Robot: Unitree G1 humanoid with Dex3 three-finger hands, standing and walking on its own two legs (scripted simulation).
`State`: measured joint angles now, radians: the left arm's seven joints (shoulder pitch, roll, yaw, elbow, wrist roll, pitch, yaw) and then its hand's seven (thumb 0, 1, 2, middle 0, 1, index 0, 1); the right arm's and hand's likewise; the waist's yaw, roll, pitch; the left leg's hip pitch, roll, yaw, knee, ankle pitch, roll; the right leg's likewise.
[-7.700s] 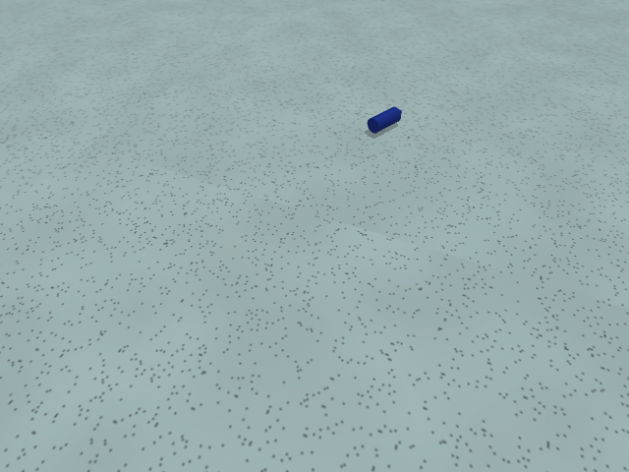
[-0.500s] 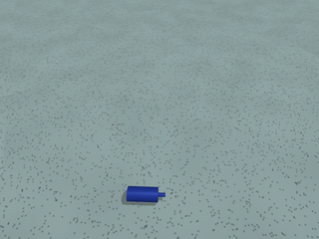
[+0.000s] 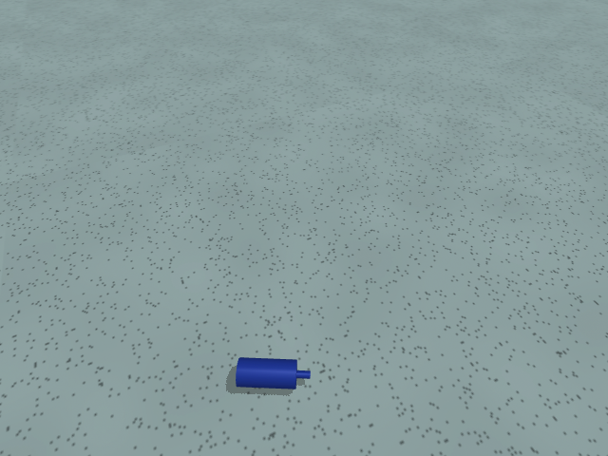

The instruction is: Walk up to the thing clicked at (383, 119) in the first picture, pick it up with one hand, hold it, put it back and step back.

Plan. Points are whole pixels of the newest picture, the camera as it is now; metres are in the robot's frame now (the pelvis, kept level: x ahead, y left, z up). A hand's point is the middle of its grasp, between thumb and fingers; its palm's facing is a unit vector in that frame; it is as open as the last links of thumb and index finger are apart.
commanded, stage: stand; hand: left
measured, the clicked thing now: (274, 373) +0.50 +0.11 -0.74
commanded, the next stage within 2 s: none
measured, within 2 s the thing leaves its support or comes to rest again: neither
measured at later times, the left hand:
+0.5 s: hand out of the picture +0.07 +0.25 -0.16, palm faces -0.02 -0.94 -0.34, open 7.4 cm
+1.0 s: hand out of the picture +0.08 +0.25 -0.16, palm faces -0.03 -0.94 -0.34, open 7.4 cm
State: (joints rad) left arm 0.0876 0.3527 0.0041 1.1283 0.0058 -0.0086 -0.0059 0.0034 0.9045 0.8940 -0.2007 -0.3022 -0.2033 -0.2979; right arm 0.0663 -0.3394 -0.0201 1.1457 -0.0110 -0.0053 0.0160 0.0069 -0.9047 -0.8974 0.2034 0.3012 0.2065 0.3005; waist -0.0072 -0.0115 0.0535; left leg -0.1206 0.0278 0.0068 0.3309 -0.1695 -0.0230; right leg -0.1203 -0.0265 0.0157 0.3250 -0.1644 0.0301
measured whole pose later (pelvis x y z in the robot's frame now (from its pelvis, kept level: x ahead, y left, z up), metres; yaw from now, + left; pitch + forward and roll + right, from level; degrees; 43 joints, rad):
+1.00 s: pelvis +0.00 +0.00 +0.00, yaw +0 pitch -2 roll +0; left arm 0.11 0.36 -0.01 1.12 0.01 -0.01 -0.01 0.00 0.90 0.89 -0.20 -0.30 -0.20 -0.30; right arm 0.10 -0.35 -0.01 1.14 -0.01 0.00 0.02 0.01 -0.90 -0.90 0.20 0.30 0.21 0.30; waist 0.00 -0.01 0.05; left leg -0.12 0.03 0.00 0.33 -0.17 -0.03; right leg -0.12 -0.02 0.01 0.33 -0.17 0.02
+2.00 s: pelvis +0.01 -0.01 +0.00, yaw +0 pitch -2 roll +0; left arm 0.12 0.36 -0.01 1.11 0.01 -0.01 0.00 0.00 0.90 0.89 -0.20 -0.30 -0.20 -0.30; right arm 0.11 -0.35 -0.01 1.13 -0.01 0.00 0.01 0.01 -0.90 -0.90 0.20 0.30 0.21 0.30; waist 0.00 0.00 0.05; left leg -0.11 0.04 0.00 0.33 -0.18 -0.03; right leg -0.11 -0.02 0.00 0.33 -0.18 0.02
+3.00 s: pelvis +0.01 -0.01 +0.00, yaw +0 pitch -2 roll +0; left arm 0.13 0.36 -0.01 1.11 0.01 -0.01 0.00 0.00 0.90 0.89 -0.20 -0.30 -0.20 -0.30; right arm 0.12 -0.35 0.00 1.13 -0.01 0.00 0.01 0.01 -0.90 -0.90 0.20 0.30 0.21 0.30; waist 0.00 0.00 0.05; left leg -0.11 0.03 0.00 0.33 -0.18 -0.03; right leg -0.11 -0.02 0.00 0.33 -0.18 0.02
